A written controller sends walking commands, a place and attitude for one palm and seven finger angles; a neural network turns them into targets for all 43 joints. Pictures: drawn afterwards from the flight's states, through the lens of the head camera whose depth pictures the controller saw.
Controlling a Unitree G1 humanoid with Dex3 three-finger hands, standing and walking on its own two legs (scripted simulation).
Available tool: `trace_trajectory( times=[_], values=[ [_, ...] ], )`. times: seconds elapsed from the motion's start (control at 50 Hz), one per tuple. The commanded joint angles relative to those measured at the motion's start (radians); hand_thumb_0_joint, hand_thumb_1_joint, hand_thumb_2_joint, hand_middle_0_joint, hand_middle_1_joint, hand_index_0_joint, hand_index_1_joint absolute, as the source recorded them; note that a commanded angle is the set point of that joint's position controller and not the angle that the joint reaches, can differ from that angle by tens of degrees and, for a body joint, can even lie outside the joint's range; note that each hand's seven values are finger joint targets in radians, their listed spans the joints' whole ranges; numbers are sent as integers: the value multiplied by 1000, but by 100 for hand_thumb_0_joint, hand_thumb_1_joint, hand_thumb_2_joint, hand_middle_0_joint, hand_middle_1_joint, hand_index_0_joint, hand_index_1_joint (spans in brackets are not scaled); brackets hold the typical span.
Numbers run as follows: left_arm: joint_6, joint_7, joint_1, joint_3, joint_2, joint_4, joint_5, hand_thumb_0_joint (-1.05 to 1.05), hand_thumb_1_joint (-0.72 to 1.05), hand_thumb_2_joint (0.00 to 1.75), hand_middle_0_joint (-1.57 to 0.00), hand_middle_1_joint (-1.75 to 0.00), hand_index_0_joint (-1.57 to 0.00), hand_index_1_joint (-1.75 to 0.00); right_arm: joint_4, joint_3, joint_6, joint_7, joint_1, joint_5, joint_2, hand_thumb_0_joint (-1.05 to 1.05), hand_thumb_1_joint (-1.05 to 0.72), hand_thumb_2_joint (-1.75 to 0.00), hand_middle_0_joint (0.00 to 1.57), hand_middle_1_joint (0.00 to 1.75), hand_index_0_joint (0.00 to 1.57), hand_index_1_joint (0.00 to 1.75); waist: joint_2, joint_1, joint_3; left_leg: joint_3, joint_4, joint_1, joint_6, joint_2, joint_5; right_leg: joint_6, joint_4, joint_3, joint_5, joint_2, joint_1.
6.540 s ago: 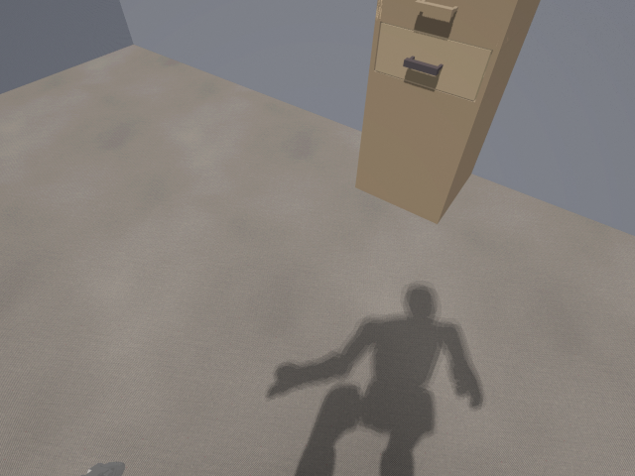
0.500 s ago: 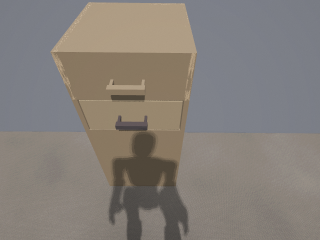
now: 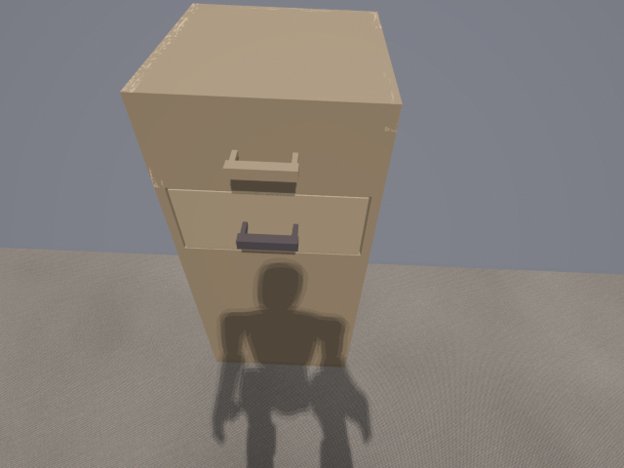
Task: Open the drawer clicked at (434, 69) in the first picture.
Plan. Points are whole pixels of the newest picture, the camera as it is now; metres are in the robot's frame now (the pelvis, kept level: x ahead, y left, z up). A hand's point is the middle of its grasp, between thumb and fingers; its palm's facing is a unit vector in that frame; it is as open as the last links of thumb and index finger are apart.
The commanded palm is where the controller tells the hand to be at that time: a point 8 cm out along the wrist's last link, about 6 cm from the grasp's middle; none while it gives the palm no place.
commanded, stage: look again from close up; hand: left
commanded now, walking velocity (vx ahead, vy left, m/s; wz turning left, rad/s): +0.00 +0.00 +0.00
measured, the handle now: (269, 234) +0.56 +0.12 -0.09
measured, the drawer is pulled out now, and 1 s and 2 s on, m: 0.00 0.00 0.00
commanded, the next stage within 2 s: shuffle to correct the standing spot in 0.20 s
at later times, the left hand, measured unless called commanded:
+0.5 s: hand out of the picture -0.03 +0.18 -0.18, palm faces +0.00 -0.99 -0.14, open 7.4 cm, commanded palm none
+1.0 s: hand out of the picture +0.03 +0.12 -0.19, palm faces +0.00 -1.00 -0.08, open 7.4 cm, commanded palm none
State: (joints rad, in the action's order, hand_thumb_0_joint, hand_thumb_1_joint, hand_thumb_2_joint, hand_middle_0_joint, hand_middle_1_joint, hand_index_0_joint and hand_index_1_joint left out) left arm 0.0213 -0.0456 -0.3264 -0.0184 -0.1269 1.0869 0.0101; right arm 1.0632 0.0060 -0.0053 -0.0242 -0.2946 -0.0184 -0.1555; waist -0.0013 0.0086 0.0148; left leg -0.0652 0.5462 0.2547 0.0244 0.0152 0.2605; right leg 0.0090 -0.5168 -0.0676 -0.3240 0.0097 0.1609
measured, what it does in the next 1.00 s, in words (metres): lifts its right foot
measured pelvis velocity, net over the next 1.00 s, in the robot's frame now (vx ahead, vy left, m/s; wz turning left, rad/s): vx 0.03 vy -0.03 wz -0.04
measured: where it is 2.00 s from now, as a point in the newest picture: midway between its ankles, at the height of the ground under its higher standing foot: outside the picture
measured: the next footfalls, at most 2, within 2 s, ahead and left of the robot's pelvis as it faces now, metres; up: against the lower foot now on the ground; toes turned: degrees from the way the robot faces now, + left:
right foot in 1.26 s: +0.09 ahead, -0.19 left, +0.00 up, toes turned +0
left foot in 1.46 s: +0.11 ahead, +0.00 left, +0.00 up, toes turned -4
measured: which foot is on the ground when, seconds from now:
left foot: down 0.00-1.00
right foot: down 0.00-0.90, up 0.92-1.00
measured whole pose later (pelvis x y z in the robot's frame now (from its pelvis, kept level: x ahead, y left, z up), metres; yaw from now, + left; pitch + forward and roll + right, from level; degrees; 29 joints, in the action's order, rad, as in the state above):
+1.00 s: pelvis +0.03 -0.03 +0.00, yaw -2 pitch +0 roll -1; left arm -0.06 0.01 -0.34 0.04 -0.15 1.02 0.04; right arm 1.03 -0.02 0.02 -0.06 -0.28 -0.03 -0.12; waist -0.07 0.01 0.00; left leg -0.17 0.59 0.30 0.05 0.05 0.29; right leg 0.02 -1.00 -0.06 -0.41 -0.01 0.42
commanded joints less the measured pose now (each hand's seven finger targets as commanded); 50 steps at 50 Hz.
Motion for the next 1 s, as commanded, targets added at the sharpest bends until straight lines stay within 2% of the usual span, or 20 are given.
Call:
trace_trajectory(
  times=[0.0,0.24,0.3,0.4,0.48,0.54,0.58,0.6,0.64,0.66,0.68,0.72,0.76,0.82,0.84,0.86,0.88,0.9,0.94,0.98],
  values=[
    [4,2,-68,16,-96,-50,3,0,90,90,-20,-30,-20,-30,-40,-7,22,4,-53,1,-89,0,-90,-90,20,30,20,30,-3,-1,93,113,-136,20,20,79,-50,41,126,105,57,82,99],
    [-3,6,-84,19,-104,-45,5,0,90,90,-20,-30,-20,-30,-20,-6,33,-1,-40,6,-108,0,-90,-90,20,30,20,30,11,-13,46,128,-171,-4,31,94,-131,19,128,75,135,90,25],
    [-8,9,-90,18,-97,-33,6,0,90,90,-20,-30,-20,-30,-10,-7,31,-2,-39,5,-111,0,-90,-90,20,30,20,30,9,-10,61,143,-203,7,32,101,-42,16,129,60,90,84,31],
    [-34,27,-95,29,-78,-58,24,0,90,90,-20,-30,-20,-30,-13,-41,15,-16,-62,-4,-167,0,-90,-90,20,30,20,30,89,1,101,281,-336,20,87,205,248,19,7,-3,-37,26,149],
    [-47,42,-88,42,-63,-85,28,0,90,90,-20,-30,-20,-30,-29,-61,15,-27,-82,-11,-181,0,-90,-90,20,30,20,30,104,11,43,340,-331,-38,158,283,194,25,-145,11,-110,23,240],
    [-43,51,-100,50,-51,-92,24,0,90,90,-20,-30,-20,-30,-33,-64,18,-29,-64,-14,-176,0,-90,-90,20,30,20,30,88,-5,15,269,-269,-18,152,273,51,22,-56,6,-55,17,169],
    [-41,51,-130,57,-54,-83,24,0,90,90,-20,-30,-20,-30,-36,-63,16,-28,-50,-11,-156,0,-90,-90,20,30,20,30,51,-22,24,189,-206,93,105,226,92,23,78,8,40,18,38],
    [-39,48,-144,60,-71,-82,24,0,90,90,-20,-30,-20,-30,-41,-58,16,-26,-50,-9,-133,0,-90,-90,20,30,20,30,5,-28,33,139,-164,167,78,182,146,36,121,53,26,51,-18],
    [-32,36,-174,69,-122,-80,25,0,90,90,-20,-30,-20,-30,-60,-40,16,-21,-27,-9,-67,0,-90,-90,20,30,20,30,-212,-40,51,-25,52,287,27,29,181,112,233,238,-65,166,-62],
    [-31,29,-183,76,-133,-81,22,0,90,90,-20,-30,-20,-30,-69,-37,16,-20,1,-8,-55,0,-90,-90,20,30,20,30,-259,-55,69,-61,223,302,20,8,222,162,302,303,-9,247,-23],
    [-31,24,-177,74,-121,-87,23,0,90,90,-20,-30,-20,-30,-77,-39,14,-20,21,-7,-55,0,-90,-90,20,30,20,30,-196,-54,82,-30,349,318,23,16,258,215,302,319,109,270,-13],
    [-28,20,-134,74,-121,-96,28,0,90,90,-20,-30,-20,-30,-68,-42,15,-16,14,-3,-37,0,-90,-90,20,30,20,30,-80,-28,63,-32,413,317,17,29,266,252,250,221,315,247,-34],
    [-27,15,-119,74,-123,-99,32,0,90,90,-20,-30,-20,-30,-63,-36,19,-12,1,-3,-16,0,-90,-90,20,30,20,30,-79,-20,47,-55,306,252,10,32,251,241,208,164,428,220,-28],
    [-44,26,-80,70,-118,-104,20,0,90,90,-20,-30,-20,-30,-24,-31,22,-24,-111,-7,-16,0,-90,-90,20,30,20,30,-97,30,26,-91,-14,-6,4,26,4,161,105,94,280,131,103],
    [-46,31,-88,61,-84,-108,18,0,90,90,-20,-30,-20,-30,4,-39,29,-29,-177,-8,-54,0,-90,-90,20,30,20,30,-15,49,18,-20,-122,-130,18,103,-67,114,-8,61,187,91,183],
    [-47,40,-127,57,-36,-121,14,0,90,90,-20,-30,-20,-30,7,-60,33,-38,-222,-20,-156,0,-90,-90,20,30,20,30,229,52,4,345,-234,-232,121,362,-103,40,-202,-8,-49,8,388],
    [-48,46,-83,62,-68,-161,25,0,90,90,-20,-30,-20,-30,-7,-79,25,-44,-244,-18,-221,0,-90,-90,20,30,20,30,220,72,19,547,-325,-202,248,534,-70,21,-422,10,-262,-4,473],
    [-56,49,-16,74,-97,-168,40,0,90,90,-20,-30,-20,-30,-9,-73,24,-45,-206,-17,-204,0,-90,-90,20,30,20,30,123,67,72,516,-349,-89,245,496,-17,19,-551,76,-209,23,470],
    [-56,57,-14,84,-96,-156,40,0,90,90,-20,-30,-20,-30,-38,-58,37,-43,-86,-15,-152,0,-90,-90,20,30,20,30,137,9,114,367,-354,24,204,420,-40,-1,-631,106,-73,61,462],
    [-66,66,-26,84,-68,-142,32,0,90,90,-20,-30,-20,-30,-49,-55,47,-40,-54,-14,-144,0,-90,-90,20,30,20,30,104,-8,66,205,-333,36,168,349,-141,-17,-592,89,11,65,394]
  ],
)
